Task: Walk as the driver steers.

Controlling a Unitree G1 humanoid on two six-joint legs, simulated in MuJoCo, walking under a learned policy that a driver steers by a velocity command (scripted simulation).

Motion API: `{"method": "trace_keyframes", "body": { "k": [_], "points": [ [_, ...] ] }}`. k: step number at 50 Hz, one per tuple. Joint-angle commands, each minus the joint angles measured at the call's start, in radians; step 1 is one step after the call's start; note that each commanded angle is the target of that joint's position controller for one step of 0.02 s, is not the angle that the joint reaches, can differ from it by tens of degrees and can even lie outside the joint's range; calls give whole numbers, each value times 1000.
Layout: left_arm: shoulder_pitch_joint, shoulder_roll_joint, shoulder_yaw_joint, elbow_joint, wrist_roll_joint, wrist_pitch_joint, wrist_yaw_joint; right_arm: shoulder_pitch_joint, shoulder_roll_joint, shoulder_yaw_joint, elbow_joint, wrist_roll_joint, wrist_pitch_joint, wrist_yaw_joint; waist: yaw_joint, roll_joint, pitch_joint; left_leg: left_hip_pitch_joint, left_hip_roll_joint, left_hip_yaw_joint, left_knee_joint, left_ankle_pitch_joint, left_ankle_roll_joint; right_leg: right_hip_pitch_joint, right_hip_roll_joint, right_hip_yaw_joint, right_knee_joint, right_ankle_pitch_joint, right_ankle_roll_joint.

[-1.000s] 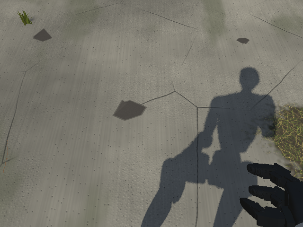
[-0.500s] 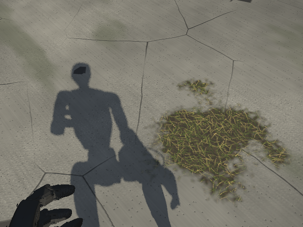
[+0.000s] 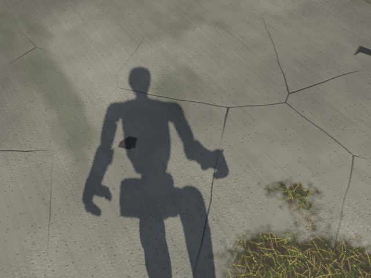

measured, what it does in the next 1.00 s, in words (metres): walks ahead: right foot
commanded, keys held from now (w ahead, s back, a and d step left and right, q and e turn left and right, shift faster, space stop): shift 1.00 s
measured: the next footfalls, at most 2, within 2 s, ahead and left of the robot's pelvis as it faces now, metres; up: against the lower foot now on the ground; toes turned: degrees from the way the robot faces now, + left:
right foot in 0.46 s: +0.24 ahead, -0.17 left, +0.00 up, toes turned +10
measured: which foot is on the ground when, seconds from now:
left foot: down 0.00-1.00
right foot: down 0.00-0.02, up 0.04-0.44, down 0.46-1.00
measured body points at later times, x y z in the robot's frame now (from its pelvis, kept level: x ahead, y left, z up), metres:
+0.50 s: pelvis +0.16 -0.03 +0.02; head +0.18 -0.04 +0.46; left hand +0.23 +0.24 -0.09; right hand +0.36 -0.25 -0.09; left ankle +0.21 +0.07 -0.71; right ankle +0.20 -0.17 -0.71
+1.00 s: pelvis +0.21 -0.07 +0.02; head +0.22 -0.07 +0.47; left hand +0.30 +0.19 -0.10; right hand +0.38 -0.29 -0.10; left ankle +0.21 +0.07 -0.71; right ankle +0.20 -0.18 -0.71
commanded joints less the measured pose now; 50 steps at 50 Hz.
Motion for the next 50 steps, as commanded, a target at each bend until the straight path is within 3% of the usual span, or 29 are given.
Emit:
{"method": "trace_keyframes", "body": {
  "k": [1, 2, 3, 4, 5, 6, 8, 11, 12, 14, 18, 20, 22, 23, 24, 25, 26, 27, 31, 38, 50],
  "points": [
    [-92, 124, 31, -101, 7, 17, 6, 369, -225, -87, 14, 1, 16, -21, -217, 67, -233, 625, 50, -129, -4, 286, 85, -321, -81, -5, 716, 599, 62],
    [168, -12, -6, -104, 19, 16, -20, 236, -266, -70, -53, -50, 2, -31, -17, 334, -358, 905, 313, -603, 71, 667, 311, -676, 69, 140, 1123, -218, 128],
    [208, 102, -6, -92, -9, 10, -41, 171, -235, -69, -109, -54, 12, -32, -72, 173, -596, 954, 399, -819, -89, 312, 389, -692, 32, 306, 1213, -125, 106],
    [61, 180, 12, -108, -29, 23, -43, 107, -180, -60, -141, -35, 31, -37, -107, 2, -498, 803, 351, -727, -134, -60, 342, -696, -22, 291, 1141, -40, 81],
    [-45, 172, 15, -139, -22, 42, -28, 65, -134, -43, -134, -12, 45, -42, -83, -135, -321, 595, 296, -633, -180, -260, 284, -727, -60, 254, 1035, 27, 77],
    [-80, 160, 13, -149, -14, 66, -11, 50, -115, -31, -129, -6, 50, -49, -64, -128, -238, 439, 264, -582, -205, -324, 258, -700, -86, 242, 961, 59, 78],
    [-39, 144, 17, -145, -12, 92, 1, 32, -120, -32, -120, -24, 57, -55, -22, -34, -155, 237, 179, -462, -242, -303, 224, -592, -112, 226, 826, 69, 84],
    [-21, 95, 2, -126, 1, 76, 19, 57, -121, -36, -100, -30, 56, -68, -29, -1, -219, 279, 169, -346, -186, 90, 240, -581, -115, 200, 672, 75, 117],
    [-29, 89, -1, -122, 2, 74, 22, 61, -124, -38, -98, -30, 62, -73, -36, -3, -253, 312, 176, -332, -170, 123, 241, -585, -121, 202, 635, 100, 126],
    [-52, 85, -2, -118, -3, 79, 26, 44, -123, -39, -102, -23, 82, -82, -46, 8, -278, 326, 166, -311, -171, -7, 222, -571, -130, 202, 560, 165, 135],
    [-112, 80, 1, -126, -10, 89, 22, 15, -103, -35, -103, -19, 112, -83, -73, 84, -199, 262, 138, -315, -220, -419, 195, -505, -125, 181, 379, 205, 132],
    [-116, 76, 2, -122, -9, 79, 16, 22, -86, -30, -92, -20, 116, -79, -82, 104, -176, 278, 149, -339, -204, -473, 191, -465, -120, 173, 265, 199, 120],
    [-80, 52, 1, -103, -4, 65, 3, 22, -55, -17, -79, -13, 118, -76, -51, 96, -160, 265, 131, -330, -159, -504, 153, -347, -99, 144, 40, 308, 89],
    [-78, 70, 3, -103, 11, 58, -2, 65, -34, -10, -62, -14, 111, -75, -56, 70, -154, 242, 103, -315, -132, -531, 105, -281, -129, 181, -24, 369, 64],
    [-81, 140, 15, -118, 29, 53, -2, 105, -20, -7, -59, -28, 101, -73, -94, -54, -150, 196, 38, -252, -35, -587, 51, -242, -251, 303, -48, 491, 13],
    [-125, 146, 22, -102, 30, 55, -3, 129, -11, -9, -63, -22, 92, -66, -147, -237, -135, 239, -35, -126, -11, -583, 8, -342, -291, 361, -74, 420, -56],
    [-148, 79, 7, -112, 25, 50, -9, 73, -42, -15, -62, -32, 90, -66, -114, -211, -122, 316, -16, -126, -9, -512, -15, -415, -268, 356, -105, 296, -55],
    [-141, 67, 5, -105, 22, 46, -12, 23, -46, -21, -68, -29, 94, -67, -96, -193, -109, 340, -17, -126, -12, -460, -18, -425, -228, 323, -98, 222, -23],
    [-102, 79, 8, -94, 12, 34, -8, 19, -33, -23, -52, -24, 109, -72, -73, -138, -73, 339, 3, -158, -31, -402, 2, -402, -174, 256, -57, 250, 16],
    [-86, 56, 6, -89, 3, 38, -6, 26, -19, -29, -20, -17, 102, -83, -53, -56, -114, 360, 17, -172, -20, -286, -10, -325, -149, 228, 2, 399, 1],
    [-108, 35, 4, -41, -1, 35, -21, 41, -26, -41, 41, -11, 116, -113, -62, -48, -102, 431, 34, -185, -18, -223, -21, -324, -125, 210, -18, 443, 2]
  ]
}}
